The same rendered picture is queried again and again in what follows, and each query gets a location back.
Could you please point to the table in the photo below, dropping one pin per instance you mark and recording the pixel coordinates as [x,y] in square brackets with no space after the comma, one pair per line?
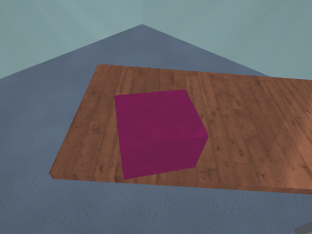
[259,127]

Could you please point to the carton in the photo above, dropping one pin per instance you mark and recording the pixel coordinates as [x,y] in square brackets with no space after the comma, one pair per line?
[159,132]

